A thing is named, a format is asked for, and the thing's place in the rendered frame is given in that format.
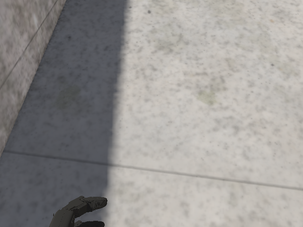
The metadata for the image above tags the robot left hand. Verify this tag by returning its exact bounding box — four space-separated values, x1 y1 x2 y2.
49 196 107 227

